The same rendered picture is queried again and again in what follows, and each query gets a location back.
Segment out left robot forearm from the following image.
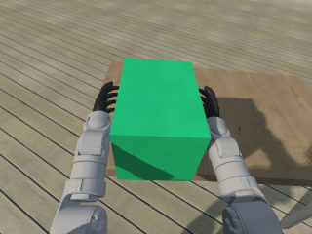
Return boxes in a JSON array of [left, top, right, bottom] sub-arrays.
[[50, 110, 112, 234]]

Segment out left robot upper arm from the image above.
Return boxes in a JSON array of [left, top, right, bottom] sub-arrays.
[[51, 205, 108, 234]]

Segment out table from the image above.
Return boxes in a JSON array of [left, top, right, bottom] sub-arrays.
[[71, 60, 312, 229]]

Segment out right robot upper arm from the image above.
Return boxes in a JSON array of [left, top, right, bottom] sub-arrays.
[[222, 201, 282, 234]]

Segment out right robot hand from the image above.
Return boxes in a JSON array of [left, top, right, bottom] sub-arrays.
[[198, 85, 220, 119]]

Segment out left robot hand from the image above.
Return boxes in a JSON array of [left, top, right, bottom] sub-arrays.
[[93, 81, 119, 113]]

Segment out carton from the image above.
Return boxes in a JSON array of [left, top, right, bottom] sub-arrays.
[[109, 58, 212, 181]]

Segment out right robot forearm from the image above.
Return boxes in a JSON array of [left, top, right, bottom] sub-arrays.
[[207, 116, 283, 234]]

